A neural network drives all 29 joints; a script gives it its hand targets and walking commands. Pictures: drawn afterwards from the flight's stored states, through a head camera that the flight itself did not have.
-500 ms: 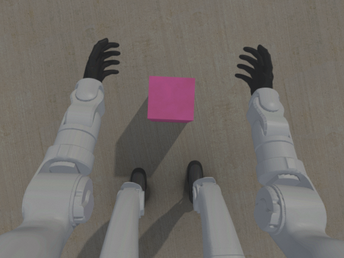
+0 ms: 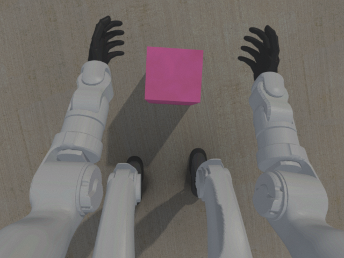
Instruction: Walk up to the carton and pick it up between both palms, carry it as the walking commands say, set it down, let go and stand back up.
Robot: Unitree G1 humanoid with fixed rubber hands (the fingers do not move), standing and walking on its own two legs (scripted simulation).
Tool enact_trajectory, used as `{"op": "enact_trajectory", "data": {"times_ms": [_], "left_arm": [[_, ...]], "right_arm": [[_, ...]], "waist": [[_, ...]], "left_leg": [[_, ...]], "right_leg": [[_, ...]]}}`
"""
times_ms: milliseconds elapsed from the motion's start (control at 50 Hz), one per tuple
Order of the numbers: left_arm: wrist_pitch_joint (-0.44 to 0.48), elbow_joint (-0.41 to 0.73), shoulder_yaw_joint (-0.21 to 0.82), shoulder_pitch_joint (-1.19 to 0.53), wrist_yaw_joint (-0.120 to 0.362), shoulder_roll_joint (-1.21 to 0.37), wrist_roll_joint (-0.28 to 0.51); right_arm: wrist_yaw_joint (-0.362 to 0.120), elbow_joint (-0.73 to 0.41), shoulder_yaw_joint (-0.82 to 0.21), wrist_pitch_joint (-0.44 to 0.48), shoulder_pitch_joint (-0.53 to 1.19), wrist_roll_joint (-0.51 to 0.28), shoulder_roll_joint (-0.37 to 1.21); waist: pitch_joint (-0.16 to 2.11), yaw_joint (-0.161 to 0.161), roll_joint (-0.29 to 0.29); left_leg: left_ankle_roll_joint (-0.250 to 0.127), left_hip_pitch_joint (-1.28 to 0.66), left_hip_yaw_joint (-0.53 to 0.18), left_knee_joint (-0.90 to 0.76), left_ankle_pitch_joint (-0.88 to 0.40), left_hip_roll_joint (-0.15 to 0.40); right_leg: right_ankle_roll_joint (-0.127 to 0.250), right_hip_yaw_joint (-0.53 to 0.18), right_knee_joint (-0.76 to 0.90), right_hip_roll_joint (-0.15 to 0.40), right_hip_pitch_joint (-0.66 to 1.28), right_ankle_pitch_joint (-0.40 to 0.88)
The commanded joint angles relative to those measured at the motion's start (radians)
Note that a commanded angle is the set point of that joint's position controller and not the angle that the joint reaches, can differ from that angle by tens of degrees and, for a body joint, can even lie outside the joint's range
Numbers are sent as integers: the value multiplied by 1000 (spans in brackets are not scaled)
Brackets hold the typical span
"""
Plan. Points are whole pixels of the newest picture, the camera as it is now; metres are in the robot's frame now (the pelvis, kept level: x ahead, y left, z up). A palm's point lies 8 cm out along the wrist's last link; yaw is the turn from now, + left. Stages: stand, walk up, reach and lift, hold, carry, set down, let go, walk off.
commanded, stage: reach and lift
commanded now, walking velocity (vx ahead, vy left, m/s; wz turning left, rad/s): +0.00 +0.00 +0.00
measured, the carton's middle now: (172, 80) +0.51 -0.03 -0.48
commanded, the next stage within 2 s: none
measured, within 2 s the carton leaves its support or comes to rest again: neither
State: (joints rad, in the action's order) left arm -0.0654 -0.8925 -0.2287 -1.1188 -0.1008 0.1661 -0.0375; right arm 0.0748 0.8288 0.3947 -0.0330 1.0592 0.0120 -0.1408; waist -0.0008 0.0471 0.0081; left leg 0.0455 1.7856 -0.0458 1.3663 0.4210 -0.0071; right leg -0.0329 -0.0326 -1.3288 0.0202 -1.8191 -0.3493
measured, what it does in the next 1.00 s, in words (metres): lowers itself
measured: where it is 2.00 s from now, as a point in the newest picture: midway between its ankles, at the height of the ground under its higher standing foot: (166, 185)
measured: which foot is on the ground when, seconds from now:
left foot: down 0.00-1.00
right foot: down 0.00-1.00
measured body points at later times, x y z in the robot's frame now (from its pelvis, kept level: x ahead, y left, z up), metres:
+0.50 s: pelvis -0.02 +0.00 -0.12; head +0.34 +0.00 +0.15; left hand +0.52 +0.13 -0.30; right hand +0.49 -0.20 -0.30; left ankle +0.07 +0.14 -0.56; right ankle +0.10 -0.14 -0.56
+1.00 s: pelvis -0.04 +0.00 -0.18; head +0.35 -0.01 +0.03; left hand +0.51 +0.12 -0.42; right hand +0.48 -0.21 -0.40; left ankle +0.07 +0.14 -0.56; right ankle +0.10 -0.14 -0.56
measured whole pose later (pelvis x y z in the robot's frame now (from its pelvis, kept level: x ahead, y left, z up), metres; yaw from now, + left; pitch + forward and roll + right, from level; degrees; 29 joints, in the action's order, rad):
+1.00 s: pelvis -0.04 +0.00 -0.18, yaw +1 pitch +40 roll +0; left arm -0.02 -1.16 -0.12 -1.47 -0.13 0.29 0.09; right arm 0.10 1.14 0.17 0.00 1.42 -0.12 -0.32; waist -0.39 0.07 0.01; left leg 0.06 2.20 -0.06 2.06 0.55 -0.05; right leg -0.06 -0.06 -2.01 0.01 -2.24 -0.47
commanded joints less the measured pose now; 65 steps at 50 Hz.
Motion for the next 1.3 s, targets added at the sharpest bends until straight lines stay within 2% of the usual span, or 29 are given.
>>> {"op": "enact_trajectory", "data": {"times_ms": [0, 20, 80, 100, 200, 240, 260, 300, 340, 400, 420, 440, 460, 520, 560, 580, 620, 660, 740, 800, 880, 960, 1080, 1200, 1220, 1280], "left_arm": [[11, 108, -47, -324, -27, 123, -42], [7, 83, -35, -316, -28, 106, -37], [9, 66, -30, -331, -33, 117, -30], [10, 60, -23, -333, -32, 112, -17], [23, 45, 7, -384, -38, 113, 6], [27, 35, 21, -401, -36, 125, 27], [27, 29, 29, -411, -38, 127, 32], [33, 9, 42, -418, -40, 141, 42], [34, -4, 63, -438, -39, 135, 63], [41, -30, 84, -457, -41, 146, 83], [39, -61, 91, -458, -40, 142, 83], [40, -74, 90, -460, -38, 147, 90], [43, -57, 105, -485, -39, 148, 101], [52, -86, 105, -515, -37, 167, 107], [58, -90, 119, -539, -37, 174, 118], [58, -104, 116, -547, -39, 184, 118], [57, -127, 120, -571, -37, 194, 124], [61, -139, 122, -583, -33, 202, 130], [60, -171, 146, -633, -24, 206, 155], [69, -179, 153, -656, -20, 212, 159], [76, -156, 178, -697, -24, 229, 191], [85, -148, 201, -695, -33, 244, 209], [73, -175, 177, -671, -30, 237, 197], [69, -181, 197, -664, -20, 194, 207], [69, -179, 199, -668, -17, 184, 203], [74, -159, 202, -683, -13, 155, 193]], "right_arm": [[25, -50, -25, 9, 309, 52, -141], [26, -12, -21, 8, 301, 57, -147], [33, -3, -31, 9, 322, 40, -147], [32, 5, -36, 11, 326, 32, -149], [36, 36, -47, 26, 363, 9, -167], [39, 50, -62, 29, 379, -10, -167], [44, 55, -53, 30, 382, -1, -182], [48, 68, -62, 35, 395, -18, -190], [50, 97, -71, 36, 407, -30, -195], [50, 103, -97, 43, 437, -61, -204], [49, 121, -98, 43, 438, -68, -211], [49, 145, -106, 40, 436, -68, -214], [48, 138, -104, 43, 447, -78, -221], [44, 145, -137, 47, 490, -110, -221], [44, 167, -144, 48, 490, -124, -223], [46, 165, -153, 49, 508, -136, -236], [47, 187, -155, 51, 526, -143, -254], [44, 208, -166, 51, 533, -151, -251], [44, 231, -182, 56, 584, -170, -273], [40, 247, -196, 64, 607, -182, -268], [48, 233, -203, 76, 641, -208, -302], [40, 263, -248, 74, 639, -254, -265], [35, 274, -243, 68, 636, -249, -279], [28, 278, -245, 67, 628, -242, -251], [26, 262, -258, 68, 645, -245, -236], [19, 260, -264, 70, 653, -238, -204]], "waist": [[1046, 16, 21], [1008, 32, 20], [991, 23, 26], [983, 28, 17], [954, 32, 42], [958, 36, 30], [955, 45, 44], [951, 40, 53], [940, 52, 48], [924, 46, 59], [897, 53, 64], [884, 55, 41], [896, 64, 63], [853, 41, 57], [854, 52, 57], [858, 38, 65], [824, 52, 63], [796, 49, 56], [754, 65, 66], [731, 60, 78], [803, 74, 80], [847, 37, 76], [788, 42, 60], [776, 63, 76], [768, 48, 75], [768, 49, 72]], "left_leg": [[16, -318, 107, 83, -180, -110], [18, -277, 106, 101, -156, -107], [13, -243, 106, 144, -147, -107], [12, -218, 106, 165, -145, -106], [15, -165, 98, 242, -145, -100], [14, -140, 100, 275, -142, -99], [17, -130, 99, 289, -144, -100], [14, -117, 95, 316, -150, -98], [14, -108, 88, 341, -138, -97], [11, -92, 83, 382, -149, -94], [12, -83, 79, 391, -142, -92], [12, -64, 79, 404, -136, -91], [11, -80, 73, 412, -139, -92], [8, -49, 73, 451, -138, -88], [8, -43, 68, 474, -139, -84], [8, -51, 70, 492, -145, -80], [8, -30, 67, 510, -123, -77], [7, -6, 68, 528, -110, -74], [7, 2, 61, 566, -102, -64], [8, -3, 58, 591, -115, -60], [12, -53, 56, 623, -146, -55], [9, -94, 61, 640, -191, -51], [10, -54, 64, 633, -131, -54], [11, -57, 62, 620, -109, -56], [11, -47, 64, 622, -109, -55], [9, -53, 64, 619, -118, -61]], "right_leg": [[-28, 84, -119, -101, 483, 219], [-25, 85, -135, -102, 451, 198], [-25, 89, -182, -105, 391, 183], [-24, 89, -199, -103, 383, 183], [-18, 88, -281, -98, 278, 174], [-19, 86, -312, -91, 289, 182], [-18, 86, -329, -89, 277, 188], [-18, 82, -362, -87, 264, 196], [-18, 84, -388, -84, 246, 180], [-16, 77, -430, -78, 228, 192], [-17, 81, -443, -80, 204, 185], [-20, 80, -453, -78, 208, 182], [-16, 81, -467, -77, 195, 180], [-18, 69, -497, -74, 171, 176], [-18, 65, -519, -72, 178, 184], [-20, 64, -533, -71, 172, 181], [-21, 64, -550, -69, 159, 164], [-21, 58, -563, -66, 157, 157], [-19, 56, -595, -60, 132, 138], [-18, 49, -616, -58, 117, 144], [-18, 59, -644, -53, 160, 175], [-20, 58, -664, -51, 166, 210], [-24, 60, -655, -46, 130, 161], [-22, 67, -650, -50, 127, 143], [-22, 63, -647, -51, 123, 142], [-22, 65, -647, -56, 121, 152]]}}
